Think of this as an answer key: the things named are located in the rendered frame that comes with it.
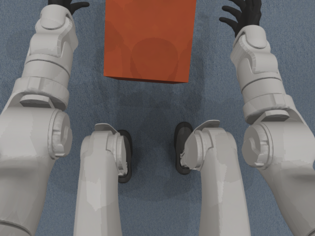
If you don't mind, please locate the right robot shin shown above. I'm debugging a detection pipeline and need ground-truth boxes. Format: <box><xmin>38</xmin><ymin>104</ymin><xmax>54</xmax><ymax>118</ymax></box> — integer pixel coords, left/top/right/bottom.
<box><xmin>180</xmin><ymin>120</ymin><xmax>237</xmax><ymax>170</ymax></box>

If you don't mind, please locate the robot right upper arm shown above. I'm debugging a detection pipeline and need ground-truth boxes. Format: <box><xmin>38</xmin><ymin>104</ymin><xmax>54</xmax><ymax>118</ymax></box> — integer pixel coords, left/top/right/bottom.
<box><xmin>242</xmin><ymin>121</ymin><xmax>315</xmax><ymax>236</ymax></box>

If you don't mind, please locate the robot left forearm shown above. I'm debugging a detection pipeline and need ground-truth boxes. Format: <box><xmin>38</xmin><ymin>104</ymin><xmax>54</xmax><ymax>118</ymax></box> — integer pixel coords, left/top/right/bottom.
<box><xmin>0</xmin><ymin>4</ymin><xmax>78</xmax><ymax>118</ymax></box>

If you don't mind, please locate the right robot thigh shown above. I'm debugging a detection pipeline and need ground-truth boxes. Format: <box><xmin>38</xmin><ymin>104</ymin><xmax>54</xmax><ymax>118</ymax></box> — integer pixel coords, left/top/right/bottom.
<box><xmin>189</xmin><ymin>127</ymin><xmax>251</xmax><ymax>236</ymax></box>

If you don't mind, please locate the right robot hand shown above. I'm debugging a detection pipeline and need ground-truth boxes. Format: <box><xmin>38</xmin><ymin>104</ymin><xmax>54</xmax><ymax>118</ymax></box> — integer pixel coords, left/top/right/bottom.
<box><xmin>219</xmin><ymin>0</ymin><xmax>262</xmax><ymax>38</ymax></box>

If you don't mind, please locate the robot right forearm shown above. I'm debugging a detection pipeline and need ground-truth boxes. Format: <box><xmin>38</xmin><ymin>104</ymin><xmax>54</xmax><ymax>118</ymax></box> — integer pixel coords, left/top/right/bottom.
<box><xmin>230</xmin><ymin>25</ymin><xmax>315</xmax><ymax>140</ymax></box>

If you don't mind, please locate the left robot hand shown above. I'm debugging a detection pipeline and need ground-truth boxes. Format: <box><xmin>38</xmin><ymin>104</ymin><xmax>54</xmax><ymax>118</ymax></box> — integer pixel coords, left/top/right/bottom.
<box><xmin>48</xmin><ymin>0</ymin><xmax>90</xmax><ymax>15</ymax></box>

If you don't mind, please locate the carton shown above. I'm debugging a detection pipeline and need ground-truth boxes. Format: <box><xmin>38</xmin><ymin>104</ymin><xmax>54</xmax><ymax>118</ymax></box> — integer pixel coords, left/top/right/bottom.
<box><xmin>103</xmin><ymin>0</ymin><xmax>196</xmax><ymax>84</ymax></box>

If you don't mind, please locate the robot left upper arm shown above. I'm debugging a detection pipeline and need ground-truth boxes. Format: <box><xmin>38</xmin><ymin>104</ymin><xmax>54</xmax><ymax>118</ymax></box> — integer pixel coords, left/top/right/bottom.
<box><xmin>0</xmin><ymin>106</ymin><xmax>73</xmax><ymax>236</ymax></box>

